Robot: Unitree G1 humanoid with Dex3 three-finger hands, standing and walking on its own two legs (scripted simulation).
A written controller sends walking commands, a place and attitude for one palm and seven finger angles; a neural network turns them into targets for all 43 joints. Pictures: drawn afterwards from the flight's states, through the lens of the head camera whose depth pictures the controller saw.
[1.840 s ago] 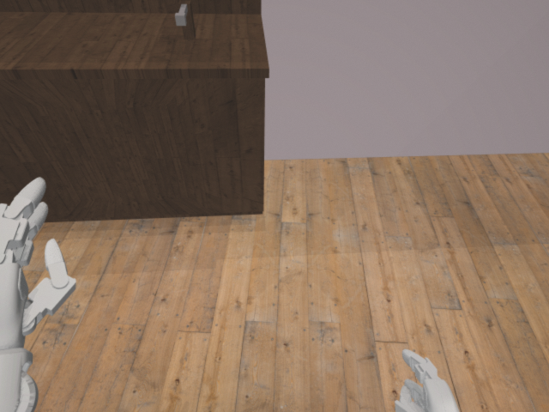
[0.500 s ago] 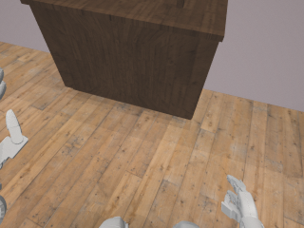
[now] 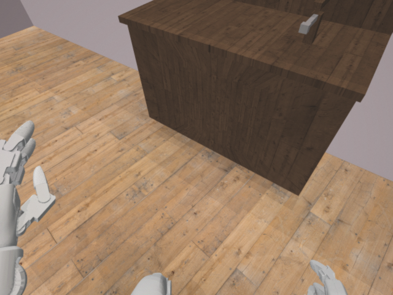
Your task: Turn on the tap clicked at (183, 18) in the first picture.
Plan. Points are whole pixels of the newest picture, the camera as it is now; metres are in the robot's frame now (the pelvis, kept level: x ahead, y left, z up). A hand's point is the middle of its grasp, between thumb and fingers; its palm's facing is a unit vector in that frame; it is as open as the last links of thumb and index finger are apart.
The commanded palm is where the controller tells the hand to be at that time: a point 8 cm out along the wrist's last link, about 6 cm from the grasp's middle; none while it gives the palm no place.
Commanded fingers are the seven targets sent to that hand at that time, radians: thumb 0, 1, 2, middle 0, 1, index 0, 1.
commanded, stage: walk to a spot facing it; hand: left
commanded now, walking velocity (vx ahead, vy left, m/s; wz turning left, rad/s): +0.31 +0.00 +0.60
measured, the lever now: (304, 27) +0.92 -0.31 +0.11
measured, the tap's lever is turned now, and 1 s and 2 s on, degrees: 0 0 0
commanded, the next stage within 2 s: none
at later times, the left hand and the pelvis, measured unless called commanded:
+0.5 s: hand (17, 163) +0.25 +0.28 +0.20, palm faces +0.60 -0.66 -0.46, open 7.4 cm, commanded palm +0.21 +0.31 +0.17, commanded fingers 0.00 0.90 0.90 -0.20 -0.30 -0.20 -0.30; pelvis +0.12 +0.00 +0.00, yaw +13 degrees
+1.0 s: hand (13, 169) +0.26 +0.31 +0.18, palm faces +0.77 -0.49 -0.41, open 7.4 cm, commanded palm +0.19 +0.31 +0.17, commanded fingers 0.00 0.90 0.90 -0.20 -0.30 -0.20 -0.30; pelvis +0.18 -0.01 -0.02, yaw +29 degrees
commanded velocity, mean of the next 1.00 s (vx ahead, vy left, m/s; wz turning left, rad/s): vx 0.13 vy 0.00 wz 0.60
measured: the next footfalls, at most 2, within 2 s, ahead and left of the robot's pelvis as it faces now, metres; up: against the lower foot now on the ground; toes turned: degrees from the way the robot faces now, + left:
left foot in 0.16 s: +0.14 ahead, +0.13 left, +0.00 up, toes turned +13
right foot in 0.58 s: +0.25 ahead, -0.12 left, +0.00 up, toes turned +7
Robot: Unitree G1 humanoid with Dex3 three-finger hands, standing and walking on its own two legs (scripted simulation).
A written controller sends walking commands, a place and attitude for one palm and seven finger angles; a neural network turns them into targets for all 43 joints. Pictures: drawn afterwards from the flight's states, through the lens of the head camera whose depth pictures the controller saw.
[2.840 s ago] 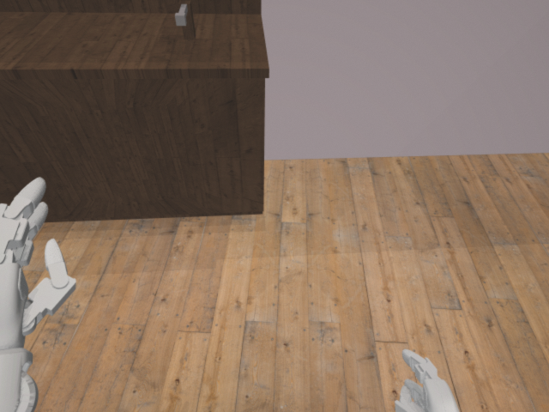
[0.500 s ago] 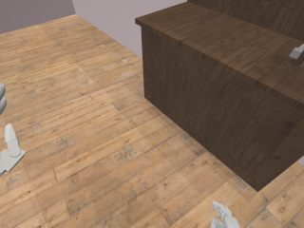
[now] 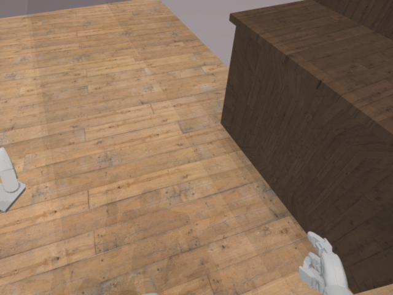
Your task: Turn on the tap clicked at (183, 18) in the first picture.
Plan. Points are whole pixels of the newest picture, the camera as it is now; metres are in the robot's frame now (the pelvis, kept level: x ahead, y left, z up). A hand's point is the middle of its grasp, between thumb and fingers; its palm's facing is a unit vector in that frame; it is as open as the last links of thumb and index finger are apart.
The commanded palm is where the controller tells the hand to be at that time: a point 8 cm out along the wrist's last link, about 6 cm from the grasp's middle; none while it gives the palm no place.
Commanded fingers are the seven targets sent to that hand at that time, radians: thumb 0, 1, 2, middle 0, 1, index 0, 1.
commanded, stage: walk to a spot facing it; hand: left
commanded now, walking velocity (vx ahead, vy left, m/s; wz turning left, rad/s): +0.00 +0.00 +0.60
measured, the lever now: out of the picture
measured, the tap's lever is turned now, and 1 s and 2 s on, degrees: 0 0 0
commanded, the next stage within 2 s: turn to face it in 1.84 s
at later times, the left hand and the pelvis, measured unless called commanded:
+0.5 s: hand out of the picture +0.08 +0.23 +0.17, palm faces +0.68 -0.61 -0.40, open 7.4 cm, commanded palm +0.02 +0.24 +0.20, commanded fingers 0.00 0.90 0.90 -0.20 -0.30 -0.20 -0.30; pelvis -0.04 -0.07 +0.02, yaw +20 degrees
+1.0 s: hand out of the picture -0.09 +0.24 +0.21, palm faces +0.83 -0.43 -0.35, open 7.4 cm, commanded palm -0.15 +0.25 +0.20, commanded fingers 0.00 0.90 0.90 -0.20 -0.30 -0.20 -0.30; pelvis -0.11 -0.07 +0.03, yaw +36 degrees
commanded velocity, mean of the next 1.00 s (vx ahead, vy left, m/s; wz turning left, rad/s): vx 0.11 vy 0.00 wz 0.55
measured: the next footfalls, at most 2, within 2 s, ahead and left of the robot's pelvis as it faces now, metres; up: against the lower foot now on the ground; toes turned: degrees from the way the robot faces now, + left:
right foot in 0.34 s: +0.03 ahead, -0.15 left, +0.00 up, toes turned +8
left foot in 0.76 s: -0.12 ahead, +0.05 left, +0.00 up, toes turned +34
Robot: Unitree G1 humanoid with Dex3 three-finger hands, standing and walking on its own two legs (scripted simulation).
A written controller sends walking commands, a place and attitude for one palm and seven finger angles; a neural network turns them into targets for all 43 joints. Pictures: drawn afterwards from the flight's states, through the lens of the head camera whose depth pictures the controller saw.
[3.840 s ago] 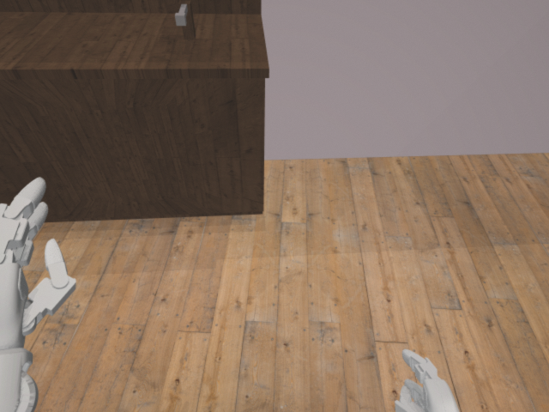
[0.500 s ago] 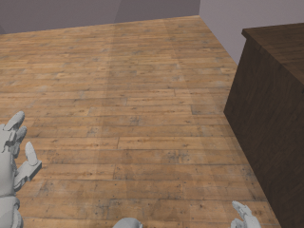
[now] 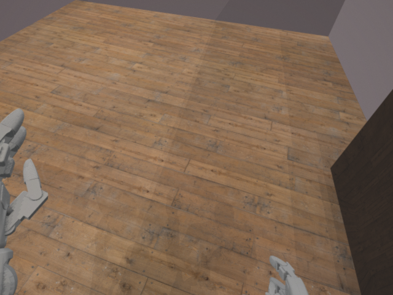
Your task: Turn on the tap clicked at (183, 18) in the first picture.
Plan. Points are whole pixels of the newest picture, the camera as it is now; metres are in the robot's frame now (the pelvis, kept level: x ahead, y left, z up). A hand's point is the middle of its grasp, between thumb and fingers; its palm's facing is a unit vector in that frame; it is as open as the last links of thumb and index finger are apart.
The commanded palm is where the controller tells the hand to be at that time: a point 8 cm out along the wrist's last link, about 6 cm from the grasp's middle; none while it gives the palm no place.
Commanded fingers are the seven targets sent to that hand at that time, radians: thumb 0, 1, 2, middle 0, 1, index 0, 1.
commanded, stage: walk to a spot facing it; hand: left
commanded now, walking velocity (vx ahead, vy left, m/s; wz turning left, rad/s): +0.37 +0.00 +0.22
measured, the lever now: out of the picture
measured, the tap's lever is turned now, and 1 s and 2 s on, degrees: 0 0 0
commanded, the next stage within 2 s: turn to face it in 0.84 s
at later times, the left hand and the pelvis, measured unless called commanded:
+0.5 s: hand (33, 188) +0.22 +0.27 +0.17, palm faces +0.56 -0.71 -0.44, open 7.4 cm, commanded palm +0.16 +0.30 +0.17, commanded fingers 0.00 0.90 0.90 -0.20 -0.30 -0.20 -0.30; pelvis +0.06 -0.01 +0.00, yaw +11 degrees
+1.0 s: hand (51, 138) +0.32 +0.30 +0.16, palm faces +0.62 -0.63 -0.47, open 7.4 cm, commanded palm +0.28 +0.31 +0.17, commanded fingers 0.00 0.90 0.90 -0.20 -0.30 -0.20 -0.30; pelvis +0.18 +0.00 -0.02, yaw +12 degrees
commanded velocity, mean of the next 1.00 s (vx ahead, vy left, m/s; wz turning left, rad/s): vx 0.29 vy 0.00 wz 0.08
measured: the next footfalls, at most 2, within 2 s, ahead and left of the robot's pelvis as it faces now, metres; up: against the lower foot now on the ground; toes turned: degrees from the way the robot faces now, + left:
right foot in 0.18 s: +0.03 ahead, -0.13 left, +0.00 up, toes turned -3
left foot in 0.58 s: +0.17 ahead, +0.15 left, +0.00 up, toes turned +21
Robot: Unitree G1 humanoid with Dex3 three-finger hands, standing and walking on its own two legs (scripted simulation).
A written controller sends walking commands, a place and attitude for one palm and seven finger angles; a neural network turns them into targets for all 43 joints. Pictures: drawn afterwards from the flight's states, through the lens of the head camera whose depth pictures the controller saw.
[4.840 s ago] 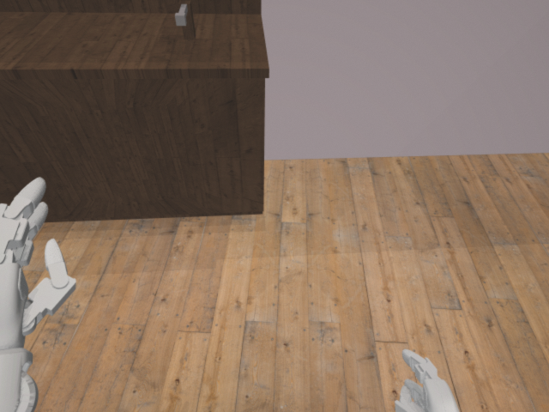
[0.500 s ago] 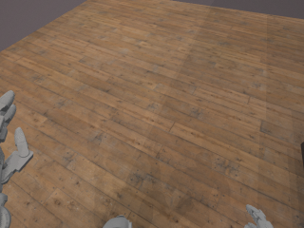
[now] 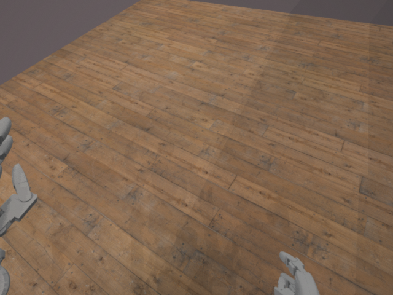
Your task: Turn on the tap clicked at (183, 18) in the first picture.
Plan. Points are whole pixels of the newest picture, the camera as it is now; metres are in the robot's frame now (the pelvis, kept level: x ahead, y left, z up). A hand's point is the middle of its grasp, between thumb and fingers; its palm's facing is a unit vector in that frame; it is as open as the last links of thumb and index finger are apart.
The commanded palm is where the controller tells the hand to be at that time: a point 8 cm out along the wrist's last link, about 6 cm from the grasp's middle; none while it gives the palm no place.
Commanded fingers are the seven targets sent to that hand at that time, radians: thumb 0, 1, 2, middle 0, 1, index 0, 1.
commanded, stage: turn to face it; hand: left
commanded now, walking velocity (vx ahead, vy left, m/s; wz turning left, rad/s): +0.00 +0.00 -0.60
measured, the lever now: out of the picture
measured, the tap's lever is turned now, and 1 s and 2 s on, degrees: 0 0 0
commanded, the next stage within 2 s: none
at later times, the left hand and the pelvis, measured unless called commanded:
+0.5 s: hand (117, 126) +0.34 +0.18 +0.19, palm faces +0.14 -0.89 -0.44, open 7.4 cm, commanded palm +0.29 +0.23 +0.19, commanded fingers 0.00 0.90 0.90 -0.20 -0.30 -0.20 -0.30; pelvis +0.06 +0.01 +0.02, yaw -17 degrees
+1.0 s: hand (204, 142) +0.32 +0.02 +0.19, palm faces -0.09 -0.84 -0.54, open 7.4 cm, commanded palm +0.29 +0.08 +0.19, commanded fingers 0.00 0.90 0.90 -0.20 -0.30 -0.20 -0.30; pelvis +0.01 -0.07 +0.01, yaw -32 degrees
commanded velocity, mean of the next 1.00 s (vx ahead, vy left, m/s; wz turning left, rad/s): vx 0.00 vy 0.00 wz -0.60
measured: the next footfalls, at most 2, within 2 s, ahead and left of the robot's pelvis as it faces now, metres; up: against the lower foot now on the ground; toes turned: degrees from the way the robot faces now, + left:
left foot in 0.26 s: +0.13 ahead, +0.12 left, +0.00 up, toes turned +1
right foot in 0.64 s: +0.06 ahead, -0.13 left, +0.00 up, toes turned -31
